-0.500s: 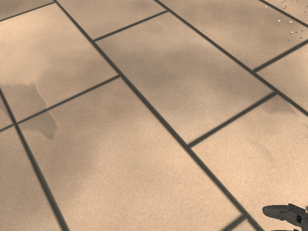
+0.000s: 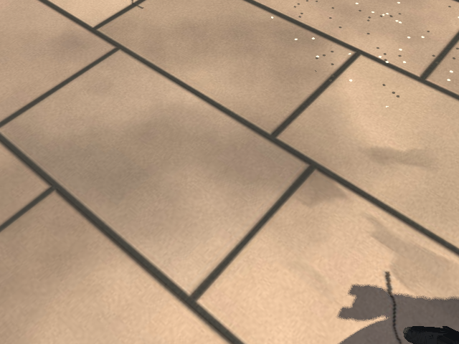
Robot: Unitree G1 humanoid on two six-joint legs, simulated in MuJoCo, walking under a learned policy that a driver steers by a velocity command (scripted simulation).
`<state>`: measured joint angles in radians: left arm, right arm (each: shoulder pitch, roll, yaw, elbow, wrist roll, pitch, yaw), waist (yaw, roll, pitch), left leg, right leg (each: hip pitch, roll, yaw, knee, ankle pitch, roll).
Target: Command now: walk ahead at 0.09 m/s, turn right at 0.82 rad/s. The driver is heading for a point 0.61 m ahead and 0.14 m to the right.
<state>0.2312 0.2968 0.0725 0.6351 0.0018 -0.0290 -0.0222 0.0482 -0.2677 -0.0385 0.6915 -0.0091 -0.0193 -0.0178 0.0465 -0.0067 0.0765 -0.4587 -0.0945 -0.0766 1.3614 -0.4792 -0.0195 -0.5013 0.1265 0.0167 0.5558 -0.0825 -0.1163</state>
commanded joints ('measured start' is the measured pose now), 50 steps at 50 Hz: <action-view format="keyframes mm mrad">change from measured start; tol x32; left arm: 1 -31 127 38 -131 -20 10 30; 39 -405 45 -44 -191 46 11 -86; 44 266 279 42 -3 82 -30 10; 50 90 41 -29 77 36 -61 18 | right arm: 1 6 -113 -35 -91 -5 5 -2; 50 411 -22 -13 130 -8 -31 38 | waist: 1 -63 29 -207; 39 -162 148 106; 45 166 -107 -558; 50 -69 -99 -57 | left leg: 1 -190 49 -90 -91 81 -5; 18 319 59 -62 -920 259 -8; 22 470 511 -669 -1207 -419 172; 36 460 325 40 -1303 217 131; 42 438 360 112 -843 1441 152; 45 -233 95 -34 43 60 146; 50 -141 185 12 -104 167 76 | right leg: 1 319 -255 507 -261 -1 -135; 6 329 -197 465 -214 151 -75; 19 -178 -36 474 -61 -617 17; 26 -388 -110 84 706 -127 112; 34 -457 -104 77 531 -28 92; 42 345 -8 -139 78 -241 -34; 45 968 -602 786 -248 -727 -70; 50 389 -403 124 -270 399 -42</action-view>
